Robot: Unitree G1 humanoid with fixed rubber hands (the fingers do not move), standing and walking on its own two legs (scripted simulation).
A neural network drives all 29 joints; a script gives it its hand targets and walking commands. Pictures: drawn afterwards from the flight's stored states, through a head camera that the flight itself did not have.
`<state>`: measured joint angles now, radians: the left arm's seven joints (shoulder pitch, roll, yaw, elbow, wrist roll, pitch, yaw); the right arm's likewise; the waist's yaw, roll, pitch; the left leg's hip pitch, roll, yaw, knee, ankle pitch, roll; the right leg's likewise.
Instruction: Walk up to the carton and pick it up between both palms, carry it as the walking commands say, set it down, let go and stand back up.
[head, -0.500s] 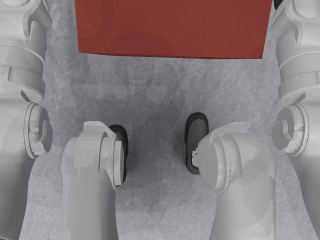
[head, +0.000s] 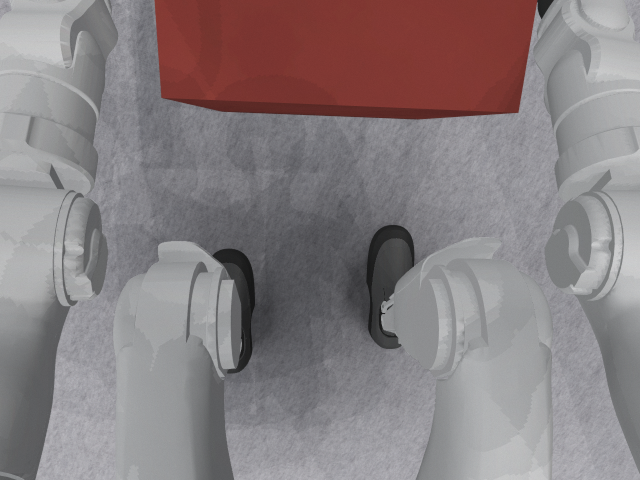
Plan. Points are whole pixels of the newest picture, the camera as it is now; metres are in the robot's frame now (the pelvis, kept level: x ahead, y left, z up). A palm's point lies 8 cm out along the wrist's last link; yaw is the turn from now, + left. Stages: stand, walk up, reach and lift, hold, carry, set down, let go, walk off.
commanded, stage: reach and lift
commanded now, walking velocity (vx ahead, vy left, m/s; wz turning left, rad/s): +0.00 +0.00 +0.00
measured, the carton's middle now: out of the picture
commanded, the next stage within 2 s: none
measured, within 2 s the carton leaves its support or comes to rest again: leaves its support in 1.22 s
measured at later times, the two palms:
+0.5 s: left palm out of the picture +0.57 +0.15 -0.17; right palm out of the picture +0.55 -0.22 -0.17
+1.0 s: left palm out of the picture +0.57 +0.15 -0.17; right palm out of the picture +0.55 -0.22 -0.17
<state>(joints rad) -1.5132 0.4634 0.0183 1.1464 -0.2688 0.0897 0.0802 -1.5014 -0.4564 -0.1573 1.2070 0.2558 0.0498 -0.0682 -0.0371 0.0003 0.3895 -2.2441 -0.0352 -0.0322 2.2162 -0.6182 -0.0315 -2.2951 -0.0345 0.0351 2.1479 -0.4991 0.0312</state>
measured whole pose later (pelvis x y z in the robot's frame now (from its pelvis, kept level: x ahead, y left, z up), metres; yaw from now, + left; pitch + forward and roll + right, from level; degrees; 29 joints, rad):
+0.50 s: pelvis +0.00 +0.00 +0.01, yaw +0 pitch +37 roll +0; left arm -1.55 0.42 0.00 1.18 -0.27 0.05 0.10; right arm -1.54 -0.43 -0.03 1.21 0.32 0.04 -0.09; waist -0.04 0.00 0.41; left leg -2.22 -0.02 -0.03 2.19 -0.62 -0.04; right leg -2.28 -0.01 0.04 2.13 -0.49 0.03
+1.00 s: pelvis +0.00 +0.00 +0.00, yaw +0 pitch +36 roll -1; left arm -1.53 0.37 0.17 1.07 -0.12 0.16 0.05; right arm -1.49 -0.41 -0.19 1.08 0.19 0.15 -0.04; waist -0.04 0.00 0.41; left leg -2.25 -0.06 -0.05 2.23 -0.61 -0.05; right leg -2.29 -0.01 0.04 2.17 -0.51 0.04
